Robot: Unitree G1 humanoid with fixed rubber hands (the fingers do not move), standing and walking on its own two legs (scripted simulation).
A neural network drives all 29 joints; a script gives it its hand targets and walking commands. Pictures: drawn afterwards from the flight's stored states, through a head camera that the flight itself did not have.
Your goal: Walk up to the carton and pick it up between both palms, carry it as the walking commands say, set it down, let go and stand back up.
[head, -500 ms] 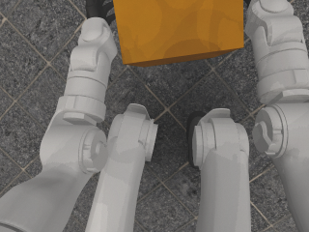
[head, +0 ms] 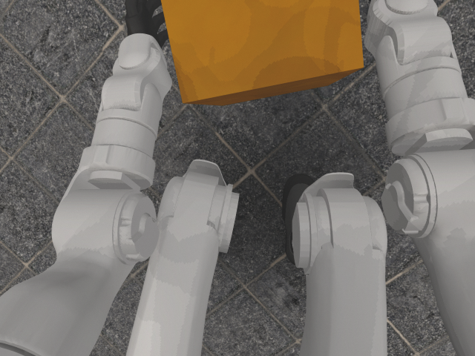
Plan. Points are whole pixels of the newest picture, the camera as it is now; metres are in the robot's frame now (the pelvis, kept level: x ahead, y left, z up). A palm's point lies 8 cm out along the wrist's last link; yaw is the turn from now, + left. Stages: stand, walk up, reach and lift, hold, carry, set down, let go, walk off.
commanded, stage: set down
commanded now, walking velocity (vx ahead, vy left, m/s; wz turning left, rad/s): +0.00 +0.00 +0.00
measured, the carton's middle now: (261, 24) +0.54 +0.00 -0.24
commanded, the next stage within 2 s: none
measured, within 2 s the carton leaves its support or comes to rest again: rests again in 0.08 s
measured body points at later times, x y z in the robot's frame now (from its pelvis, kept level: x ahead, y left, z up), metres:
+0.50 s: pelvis +0.01 +0.00 -0.01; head +0.36 -0.01 +0.26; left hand +0.51 +0.16 -0.19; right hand +0.57 -0.14 -0.18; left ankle +0.12 +0.12 -0.35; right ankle +0.14 -0.10 -0.35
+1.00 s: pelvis +0.02 +0.00 -0.01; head +0.37 -0.01 +0.27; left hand +0.52 +0.16 -0.19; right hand +0.57 -0.14 -0.18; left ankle +0.12 +0.12 -0.35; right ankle +0.14 -0.10 -0.35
